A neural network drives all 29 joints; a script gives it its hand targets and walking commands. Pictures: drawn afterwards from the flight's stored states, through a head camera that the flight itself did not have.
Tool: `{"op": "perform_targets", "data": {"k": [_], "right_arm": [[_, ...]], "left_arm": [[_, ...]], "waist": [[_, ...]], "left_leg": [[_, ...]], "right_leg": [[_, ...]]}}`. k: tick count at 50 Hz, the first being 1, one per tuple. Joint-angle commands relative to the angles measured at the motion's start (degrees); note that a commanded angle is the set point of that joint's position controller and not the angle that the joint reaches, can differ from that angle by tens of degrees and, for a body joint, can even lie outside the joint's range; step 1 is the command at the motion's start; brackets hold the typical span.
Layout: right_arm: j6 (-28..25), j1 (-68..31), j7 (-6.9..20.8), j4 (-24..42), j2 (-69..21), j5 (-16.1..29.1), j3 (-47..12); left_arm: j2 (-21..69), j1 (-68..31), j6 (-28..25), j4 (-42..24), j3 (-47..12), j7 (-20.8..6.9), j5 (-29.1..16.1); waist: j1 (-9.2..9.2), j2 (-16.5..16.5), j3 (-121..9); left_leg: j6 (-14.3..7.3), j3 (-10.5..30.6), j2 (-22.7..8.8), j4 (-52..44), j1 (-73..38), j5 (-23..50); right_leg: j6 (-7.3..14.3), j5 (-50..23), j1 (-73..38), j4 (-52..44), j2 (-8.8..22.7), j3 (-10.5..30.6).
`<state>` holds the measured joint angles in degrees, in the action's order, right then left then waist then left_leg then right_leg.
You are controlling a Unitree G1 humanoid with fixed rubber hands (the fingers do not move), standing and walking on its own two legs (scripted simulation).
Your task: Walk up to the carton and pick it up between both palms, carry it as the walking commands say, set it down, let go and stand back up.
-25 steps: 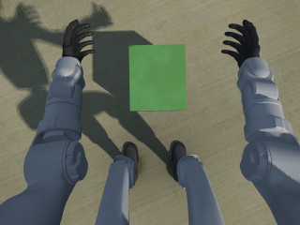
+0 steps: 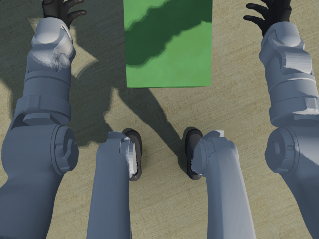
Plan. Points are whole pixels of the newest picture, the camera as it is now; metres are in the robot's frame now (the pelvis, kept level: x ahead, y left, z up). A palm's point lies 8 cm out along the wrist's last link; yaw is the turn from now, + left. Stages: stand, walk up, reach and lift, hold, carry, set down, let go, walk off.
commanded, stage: reach and lift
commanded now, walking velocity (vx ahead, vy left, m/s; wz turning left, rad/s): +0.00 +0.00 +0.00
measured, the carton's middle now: (166, 45) +0.55 -0.01 -0.38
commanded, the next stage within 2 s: none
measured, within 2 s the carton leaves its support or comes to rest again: neither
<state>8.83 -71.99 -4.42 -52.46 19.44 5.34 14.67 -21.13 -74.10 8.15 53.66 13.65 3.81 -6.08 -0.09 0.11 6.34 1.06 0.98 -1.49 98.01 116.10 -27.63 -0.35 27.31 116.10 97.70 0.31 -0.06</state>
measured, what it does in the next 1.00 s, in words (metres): lowers itself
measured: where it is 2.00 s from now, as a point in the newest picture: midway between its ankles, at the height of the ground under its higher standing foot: (163, 163)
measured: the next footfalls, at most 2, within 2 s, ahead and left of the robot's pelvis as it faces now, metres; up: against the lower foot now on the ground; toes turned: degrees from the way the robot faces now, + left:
none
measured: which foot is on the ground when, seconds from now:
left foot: down 0.00-1.00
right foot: down 0.00-1.00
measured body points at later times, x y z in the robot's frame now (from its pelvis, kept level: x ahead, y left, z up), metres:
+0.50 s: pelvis -0.03 +0.01 -0.11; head +0.34 +0.01 +0.14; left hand +0.55 +0.20 -0.26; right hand +0.54 -0.20 -0.27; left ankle +0.10 +0.13 -0.47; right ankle +0.11 -0.12 -0.47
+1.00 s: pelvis -0.02 +0.01 -0.14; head +0.37 +0.00 +0.08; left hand +0.55 +0.19 -0.33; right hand +0.54 -0.20 -0.34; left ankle +0.10 +0.13 -0.47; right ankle +0.11 -0.12 -0.47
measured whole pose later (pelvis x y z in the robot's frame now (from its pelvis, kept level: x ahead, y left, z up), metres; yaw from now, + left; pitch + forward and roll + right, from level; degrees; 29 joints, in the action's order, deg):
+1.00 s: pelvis -0.02 +0.01 -0.14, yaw +0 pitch +32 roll -1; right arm 2.1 -86.7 -6.9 -67.1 25.0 18.2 1.2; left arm -23.4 -87.9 2.5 66.5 1.2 7.5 -15.9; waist -0.4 1.0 29.9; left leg 0.7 1.5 -0.5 127.4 127.3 -32.3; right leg -1.5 32.2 126.8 126.9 0.3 0.7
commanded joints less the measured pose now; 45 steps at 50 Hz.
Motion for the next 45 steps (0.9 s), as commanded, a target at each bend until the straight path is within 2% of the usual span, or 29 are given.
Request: {"op": "perform_targets", "data": {"k": [1,2,4,5,6,8,9,11,12,13,14,15,16,17,18,20,24,28,29,30,32,33,35,36,37,40,42,43,45], "right_arm": [[-1.70,-19.77,-0.93,8.61,10.14,4.36,-2.96],[-1.26,-19.14,-1.48,6.59,11.47,2.92,-2.72],[-1.58,-22.35,-2.52,9.44,12.31,4.96,-3.61],[-1.09,-25.06,-2.69,12.64,13.48,6.02,-3.37],[-0.61,-25.44,-3.30,11.17,17.58,6.30,-1.99],[1.13,-25.08,-3.48,2.98,14.95,6.91,-6.47],[1.13,-26.41,-3.28,6.22,13.92,8.07,-6.28],[-1.05,-32.85,-2.38,8.03,13.50,10.74,-7.82],[-1.87,-29.76,-2.69,6.27,15.35,9.45,-6.94],[-1.99,-33.25,-2.54,7.08,16.90,9.82,-6.09],[-1.81,-29.25,-2.86,0.21,16.06,9.84,-7.44],[-1.88,-28.71,-2.91,-4.68,16.06,8.12,-7.39],[-2.22,-30.02,-3.12,-1.59,18.70,7.77,-5.90],[-2.56,-29.22,-2.58,-6.07,14.43,7.99,-8.46],[-3.46,-34.58,-3.01,-1.51,17.99,7.92,-5.52],[-4.27,-31.93,-2.17,-11.19,16.11,7.93,-6.26],[-5.77,-29.11,0.21,-14.23,11.55,7.85,-9.19],[-6.97,-30.85,-0.27,-12.66,12.08,8.14,-8.09],[-8.03,-32.94,-0.27,-11.71,13.37,5.96,-6.56],[-8.12,-33.60,-0.58,-8.40,12.96,8.48,-6.55],[-7.09,-30.27,-0.47,-17.37,11.82,9.62,-9.72],[-7.26,-33.03,-1.39,-12.34,13.52,10.06,-9.08],[-8.43,-36.02,-2.97,-4.76,17.13,10.27,-8.83],[-8.39,-34.97,-2.75,-9.52,17.39,10.96,-10.17],[-8.60,-30.63,-3.00,-9.84,15.52,10.12,-9.72],[-8.88,-34.63,-3.40,-1.61,16.08,10.93,-9.92],[-9.05,-31.62,-2.90,-5.34,13.98,13.68,-11.63],[-8.37,-30.24,-2.42,-7.30,11.07,14.35,-13.50],[-8.03,-26.76,-1.92,-8.74,9.87,13.73,-13.52]], "left_arm": [[-10.42,-17.45,-1.05,-6.11,-1.37,2.16,-1.33],[-12.36,-17.79,-0.74,-4.63,-0.42,2.69,-1.79],[-8.11,-23.19,-0.88,-11.70,-5.73,3.09,-5.10],[-11.55,-24.24,-0.29,-11.14,-4.67,3.99,-4.44],[-13.93,-28.04,0.45,-14.36,-4.91,5.08,-5.40],[-13.20,-27.76,1.60,-8.28,-6.28,5.09,-6.55],[-11.34,-30.62,1.45,-11.78,-6.71,5.22,-8.26],[-9.83,-30.55,0.85,-2.50,-10.31,5.19,-7.71],[-8.52,-29.85,-0.13,-6.59,-8.76,5.50,-6.62],[-9.81,-31.94,-0.03,-5.89,-9.85,5.96,-7.92],[-10.28,-29.59,-0.26,-1.21,-8.25,6.03,-7.01],[-11.44,-28.69,-0.78,4.47,-6.53,5.73,-6.40],[-11.08,-29.88,-0.14,3.02,-7.63,5.94,-7.61],[-10.78,-29.37,-1.21,5.66,-7.41,5.50,-7.31],[-12.63,-34.79,-2.12,-2.21,-6.93,5.67,-6.39],[-8.10,-33.67,-2.19,7.26,-11.24,4.84,-7.41],[-4.32,-25.69,-2.94,17.11,-10.65,2.99,-7.94],[-10.94,-29.21,-5.94,11.88,-5.53,3.54,-5.56],[-6.83,-32.44,-6.51,10.42,-8.75,3.14,-6.55],[-10.89,-33.49,-6.64,5.33,-7.30,3.71,-4.60],[-8.82,-33.17,-6.33,10.69,-9.51,2.91,-7.42],[-13.13,-32.84,-6.47,9.22,-8.35,3.81,-5.18],[-13.72,-33.41,-6.38,2.44,-10.26,3.94,-9.09],[-10.61,-35.22,-6.25,4.50,-12.45,3.67,-9.66],[-8.33,-33.27,-6.15,5.79,-14.07,3.53,-12.42],[-12.11,-31.65,-6.56,4.92,-13.16,3.86,-12.36],[-11.75,-31.97,-7.71,0.02,-10.29,4.66,-8.88],[-10.16,-27.66,-7.53,6.11,-11.83,4.36,-10.03],[-9.30,-23.86,-6.63,10.33,-12.36,3.58,-9.61]], "waist": [[0.55,0.02,-87.61],[1.15,-0.21,-85.51],[-3.21,1.95,-91.99],[-1.83,-0.46,-95.90],[-3.18,3.68,-101.38],[-2.52,2.50,-94.68],[-3.52,1.50,-96.67],[-1.66,3.53,-84.89],[-1.03,4.49,-83.83],[-2.82,4.15,-83.70],[-1.54,4.25,-80.93],[-1.83,-0.13,-72.34],[-4.03,0.71,-78.08],[-0.75,-0.22,-73.58],[-2.04,0.30,-75.86],[-4.08,4.33,-63.54],[-2.32,0.82,-50.85],[1.40,-0.72,-53.01],[-2.64,0.35,-49.74],[-0.26,3.22,-57.92],[-1.86,2.49,-54.91],[1.23,2.93,-61.69],[-1.15,0.49,-72.04],[-2.20,2.57,-68.21],[-6.48,0.43,-71.27],[-2.71,-0.75,-72.72],[1.25,2.99,-71.50],[2.61,1.21,-66.45],[0.07,-0.20,-62.37]], "left_leg": [[0.30,-5.96,5.12,-0.80,-35.90,18.56],[0.85,-5.85,4.80,0.00,-33.27,16.75],[0.57,-4.87,4.54,1.87,-39.34,18.06],[-0.51,-4.11,4.59,2.01,-43.06,17.59],[0.55,-2.83,4.37,4.50,-50.74,20.05],[1.07,-2.53,3.97,6.47,-45.95,13.82],[0.27,-2.46,4.55,7.45,-48.95,18.27],[-0.48,-2.14,3.41,8.67,-42.67,16.78],[0.26,-2.98,3.77,9.51,-42.56,18.18],[0.09,-2.30,3.52,8.55,-44.37,14.39],[0.43,-2.96,3.75,9.62,-42.07,13.69],[0.14,-2.58,3.10,10.07,-35.69,8.71],[0.15,-2.84,2.52,11.06,-37.37,8.77],[0.06,-2.84,3.25,11.01,-36.66,10.10],[0.54,-2.18,3.08,12.62,-37.76,12.67],[0.37,-1.89,2.77,11.56,-31.82,6.32],[0.09,-2.54,2.88,13.76,-24.09,5.37],[0.72,-1.96,2.75,17.04,-22.17,9.95],[0.59,-0.42,2.61,16.51,-18.55,10.52],[0.71,-1.14,1.95,16.98,-26.51,10.79],[1.19,-2.05,1.82,19.51,-22.94,8.03],[1.31,-2.39,1.90,19.91,-26.75,11.44],[1.08,-2.94,2.70,20.72,-31.71,15.34],[1.81,-3.00,2.14,20.81,-28.39,13.77],[1.77,-3.05,2.65,21.53,-29.49,16.98],[0.74,-2.38,2.43,22.54,-31.44,19.99],[1.71,-3.58,2.69,22.22,-27.94,19.14],[0.53,-2.79,2.30,21.49,-26.69,18.99],[0.07,-2.32,1.91,21.29,-27.42,16.38]], "right_leg": [[-2.52,-20.66,-42.24,-0.92,-4.44,-3.33],[-2.04,-20.12,-43.57,0.13,-3.56,-3.42],[-1.18,-20.35,-43.13,1.25,-3.67,-3.72],[-2.12,-16.79,-40.88,1.75,-3.56,-4.98],[-1.52,-18.06,-42.86,4.13,-3.41,-5.02],[-0.71,-14.05,-42.38,5.16,-2.50,-4.48],[-1.22,-16.18,-43.11,5.62,-3.12,-4.41],[-0.95,-14.60,-35.13,7.92,-3.52,-3.30],[-0.65,-15.13,-33.49,8.44,-3.20,-2.95],[-0.61,-11.88,-34.11,9.20,-3.32,-4.07],[-0.52,-11.74,-34.16,10.20,-2.53,-3.76],[-1.28,-6.64,-29.13,9.82,-2.04,-4.10],[-0.64,-7.06,-34.02,10.18,-1.34,-3.54],[-1.14,-7.62,-30.94,11.66,-1.78,-4.40],[-0.99,-10.93,-29.88,13.42,-1.81,-4.33],[-0.91,-5.53,-22.80,13.70,-1.67,-4.86],[-1.57,-3.30,-18.76,13.74,-1.30,-3.79],[-2.45,-7.83,-18.79,17.02,-0.80,-1.86],[-1.98,-9.32,-13.41,17.90,-1.08,-2.97],[-2.01,-9.10,-17.38,17.86,-0.69,-2.45],[-1.67,-7.23,-17.02,17.87,0.17,-1.69],[-1.93,-10.26,-21.90,19.38,0.19,-1.61],[-1.78,-13.34,-30.45,19.36,-0.42,-2.12],[-1.52,-13.59,-27.21,20.17,-0.31,-3.27],[-1.60,-18.27,-31.56,19.66,-0.64,-2.98],[-2.35,-19.49,-31.15,21.27,-0.55,-2.90],[-1.21,-20.90,-29.72,21.76,-1.05,-1.68],[-2.28,-18.27,-24.53,22.03,-1.31,-1.93],[-2.82,-15.20,-22.80,20.73,-1.22,-2.97]]}}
